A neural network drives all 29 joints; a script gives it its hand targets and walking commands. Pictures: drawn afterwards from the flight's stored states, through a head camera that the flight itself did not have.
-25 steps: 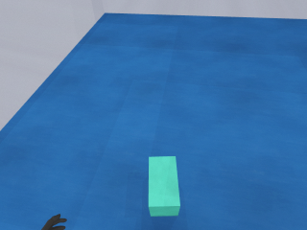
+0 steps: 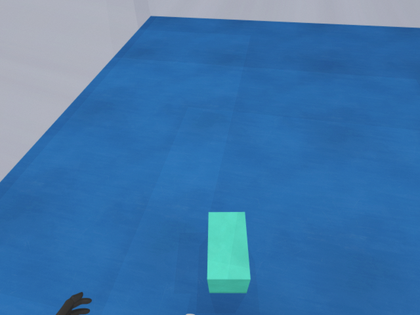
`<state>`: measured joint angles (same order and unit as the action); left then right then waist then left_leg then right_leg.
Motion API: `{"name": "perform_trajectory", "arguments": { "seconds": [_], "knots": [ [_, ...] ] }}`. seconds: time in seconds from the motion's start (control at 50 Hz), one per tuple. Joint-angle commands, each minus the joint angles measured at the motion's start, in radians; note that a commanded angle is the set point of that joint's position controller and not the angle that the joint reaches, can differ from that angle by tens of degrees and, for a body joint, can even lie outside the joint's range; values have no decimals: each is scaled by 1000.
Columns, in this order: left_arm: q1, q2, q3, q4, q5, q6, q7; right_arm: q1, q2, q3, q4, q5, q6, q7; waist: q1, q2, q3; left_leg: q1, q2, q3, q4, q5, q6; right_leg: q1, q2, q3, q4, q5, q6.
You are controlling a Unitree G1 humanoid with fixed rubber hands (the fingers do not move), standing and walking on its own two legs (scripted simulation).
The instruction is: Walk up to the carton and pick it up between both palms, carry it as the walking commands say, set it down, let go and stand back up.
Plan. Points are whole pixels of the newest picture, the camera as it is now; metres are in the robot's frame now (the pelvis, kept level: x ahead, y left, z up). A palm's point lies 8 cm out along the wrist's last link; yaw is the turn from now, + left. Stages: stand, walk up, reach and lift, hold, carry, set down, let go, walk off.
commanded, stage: walk up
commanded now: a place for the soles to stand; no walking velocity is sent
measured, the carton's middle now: (227, 252) +0.49 -0.02 -0.64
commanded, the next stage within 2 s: reach and lift in 1.10 s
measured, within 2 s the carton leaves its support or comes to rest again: neither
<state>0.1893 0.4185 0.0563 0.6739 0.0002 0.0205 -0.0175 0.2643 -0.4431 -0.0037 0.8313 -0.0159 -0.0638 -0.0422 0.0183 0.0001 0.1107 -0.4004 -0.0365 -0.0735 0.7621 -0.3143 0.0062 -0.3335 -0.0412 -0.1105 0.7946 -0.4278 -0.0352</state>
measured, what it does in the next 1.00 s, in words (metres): stands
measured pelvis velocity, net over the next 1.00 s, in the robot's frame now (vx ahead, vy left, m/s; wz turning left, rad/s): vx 0.00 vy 0.04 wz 0.05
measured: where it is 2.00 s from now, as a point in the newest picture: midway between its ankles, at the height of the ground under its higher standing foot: outside the picture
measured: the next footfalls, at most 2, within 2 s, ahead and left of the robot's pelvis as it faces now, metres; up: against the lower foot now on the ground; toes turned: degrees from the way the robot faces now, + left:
none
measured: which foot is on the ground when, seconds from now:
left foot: down 0.00-1.00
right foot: down 0.00-1.00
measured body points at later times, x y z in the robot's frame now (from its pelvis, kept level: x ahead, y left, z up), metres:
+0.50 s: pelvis +0.00 +0.04 +0.00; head +0.02 +0.04 +0.45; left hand +0.12 +0.37 -0.08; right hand +0.12 -0.28 -0.10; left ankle +0.05 +0.15 -0.71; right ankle +0.01 -0.10 -0.71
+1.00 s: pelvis +0.00 +0.04 +0.01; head +0.02 +0.03 +0.45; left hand +0.09 +0.37 -0.08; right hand +0.12 -0.28 -0.10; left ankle +0.05 +0.15 -0.71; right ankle +0.01 -0.10 -0.71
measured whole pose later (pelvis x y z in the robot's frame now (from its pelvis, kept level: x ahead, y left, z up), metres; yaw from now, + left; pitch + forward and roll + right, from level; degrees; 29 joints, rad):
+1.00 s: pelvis +0.00 +0.04 +0.01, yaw +3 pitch -3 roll -1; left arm 0.25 0.42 0.04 0.72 0.00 -0.02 0.02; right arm 0.21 -0.44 0.00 0.83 -0.02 0.00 0.03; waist 0.02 0.03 0.10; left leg -0.38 -0.05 -0.08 0.73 -0.30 0.02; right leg -0.30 -0.08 -0.10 0.73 -0.37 0.01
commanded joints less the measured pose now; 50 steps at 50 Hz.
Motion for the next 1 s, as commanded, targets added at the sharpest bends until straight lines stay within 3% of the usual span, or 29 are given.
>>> {"name": "perform_trajectory", "arguments": {
  "seconds": [0.0,0.02,0.04,0.06,0.1,0.14,0.18,0.2,0.22,0.28,0.32,0.36,0.4,0.42,0.44,0.46,0.48,0.52,0.6,0.64,0.68,0.7,0.72,0.78,0.82,0.84,0.88,0.92,0.98],
  "knots": [
    [88,219,61,70,22,-64,31,-132,-166,-49,-91,-10,11,27,59,19,-109,-228,67,-220,-126,24,78,236,-126,287,-339,-106,-74],
    [81,268,75,70,31,-74,35,-99,-152,-51,-78,-2,19,31,51,-109,-81,-251,-17,-96,49,-20,32,218,-271,426,-448,-141,-137],
    [28,292,82,48,27,-77,35,-66,-173,-63,-66,-6,28,33,29,-117,-60,-216,14,-42,144,-188,18,146,-380,485,-477,-47,-202],
    [-19,283,79,34,28,-84,35,-42,-196,-73,-56,-9,29,36,-4,-69,-39,-178,46,-26,180,-216,14,95,-400,462,-444,65,-225],
    [-62,272,68,18,26,-86,35,0,-180,-69,-43,-4,23,46,-30,-99,-51,-51,71,13,49,-172,26,52,-338,307,-351,265,-182],
    [-47,224,45,17,17,-78,29,26,-186,-77,-32,0,7,47,-44,-74,-129,115,38,0,-147,159,45,49,-200,145,-217,337,-65],
    [-26,196,39,16,-2,-70,31,-26,-238,-85,-58,-8,2,40,-2,36,-163,104,139,-280,-204,362,124,44,-74,77,-58,213,7],
    [-12,184,37,20,-9,-62,30,-72,-252,-77,-73,-9,1,39,18,93,-161,70,183,-362,-233,308,178,29,-25,97,-56,43,13],
    [-2,187,36,37,-16,-56,32,-78,-244,-74,-72,-3,4,39,21,90,-157,33,181,-357,-253,243,203,69,4,108,-78,-61,4],
    [59,222,50,72,2,-73,48,-143,-195,-62,-85,-4,34,50,27,54,-116,-94,99,-217,-175,212,115,154,-72,154,-229,57,-38],
    [80,281,66,81,10,-80,56,-113,-168,-68,-82,0,50,57,26,-53,-109,-113,17,-59,21,149,52,143,-257,291,-343,110,-133],
    [-1,308,73,49,13,-82,58,-60,-180,-76,-74,-5,56,64,-18,-119,-104,-51,33,8,95,-104,34,66,-363,323,-352,253,-198],
    [-43,285,60,40,12,-82,55,-22,-181,-79,-55,-12,48,68,-53,-104,-113,37,53,4,-43,-28,51,36,-297,224,-256,305,-136],
    [-38,257,51,33,14,-78,54,-17,-187,-83,-54,-13,38,69,-54,-53,-106,91,56,-49,-107,152,67,0,-230,154,-189,285,-82],
    [-36,225,42,22,6,-74,55,-14,-220,-87,-55,-16,34,67,-42,62,-113,84,110,-204,-205,255,106,-16,-121,72,-73,206,-25],
    [-24,196,36,25,-8,-60,52,-47,-235,-91,-75,-19,31,67,-28,146,-128,111,189,-410,-317,206,164,-64,-2,58,25,-24,13],
    [-6,196,35,39,-18,-49,56,-52,-247,-92,-79,-10,31,65,-24,166,-115,115,224,-465,-369,150,221,-82,21,101,57,-188,9],
    [18,204,44,57,-14,-47,56,-72,-231,-89,-84,-19,37,57,-22,163,-82,78,226,-451,-394,39,231,-91,6,132,68,-207,3],
    [117,195,46,111,1,-67,54,-165,-194,-80,-107,-13,55,54,30,121,-109,-15,140,-296,-303,31,139,99,27,69,-181,44,-6],
    [96,222,54,91,17,-74,59,-147,-162,-68,-110,-4,59,63,22,20,-120,-110,100,-241,-219,-1,89,177,-74,191,-289,20,-39],
    [56,283,62,85,29,-79,61,-145,-162,-76,-91,-6,63,73,2,-42,-68,-100,14,-94,-67,-75,41,91,-228,300,-402,-92,-120],
    [22,299,64,72,29,-80,62,-103,-171,-85,-74,-10,67,77,-19,-84,-78,-37,-3,-30,44,-119,33,21,-308,348,-437,-122,-166],
    [-20,303,63,56,25,-83,61,-66,-173,-85,-63,-6,66,79,-40,-113,-73,1,25,-11,45,-127,32,-20,-323,333,-425,-89,-172],
    [-51,250,41,46,24,-81,56,-25,-178,-87,-46,-13,51,83,-67,-84,-85,93,36,-50,-139,-11,59,-48,-207,169,-270,58,-78],
    [-7,192,30,50,5,-67,53,-64,-229,-92,-62,-22,40,76,-22,138,-85,67,176,-411,-364,11,139,-80,-13,60,-19,-38,5],
    [31,194,32,67,-12,-57,54,-87,-240,-92,-74,-13,41,73,-9,145,-92,62,205,-464,-406,-70,185,-54,17,95,-25,-124,4],
    [74,205,40,89,-6,-61,53,-128,-227,-83,-84,-15,48,67,7,107,-92,30,196,-423,-384,-109,202,-5,15,102,-90,-103,-4],
    [114,202,40,111,4,-75,50,-169,-193,-71,-93,-13,54,65,32,98,-122,-14,141,-309,-318,-28,129,102,-5,112,-212,19,-22],
    [91,260,49,91,22,-86,58,-155,-167,-68,-94,-5,56,73,15,-16,-107,-90,52,-151,-137,50,52,131,-159,240,-340,16,-80]
  ]
}}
